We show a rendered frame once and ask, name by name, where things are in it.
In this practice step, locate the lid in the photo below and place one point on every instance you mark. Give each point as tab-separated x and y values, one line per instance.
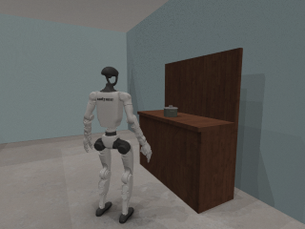
170	108

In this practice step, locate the right robot hand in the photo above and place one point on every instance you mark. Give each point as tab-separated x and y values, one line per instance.
146	151

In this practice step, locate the robot left thigh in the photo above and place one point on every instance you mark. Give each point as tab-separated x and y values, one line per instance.
105	156

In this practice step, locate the robot left upper arm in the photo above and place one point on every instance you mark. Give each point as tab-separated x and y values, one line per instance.
90	106

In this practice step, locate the left robot hand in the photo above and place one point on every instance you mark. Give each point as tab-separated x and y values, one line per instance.
87	141

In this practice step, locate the right robot forearm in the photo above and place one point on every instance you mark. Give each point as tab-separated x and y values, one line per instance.
137	131

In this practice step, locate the robot right upper arm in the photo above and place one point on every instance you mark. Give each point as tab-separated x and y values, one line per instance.
127	103

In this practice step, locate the table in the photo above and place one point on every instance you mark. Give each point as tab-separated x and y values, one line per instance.
194	153

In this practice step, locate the pot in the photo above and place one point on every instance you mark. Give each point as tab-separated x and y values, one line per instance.
170	112

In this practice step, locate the robot left foot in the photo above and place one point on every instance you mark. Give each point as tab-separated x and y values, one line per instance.
100	211

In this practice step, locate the left robot forearm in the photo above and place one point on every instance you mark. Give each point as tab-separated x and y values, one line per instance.
87	128

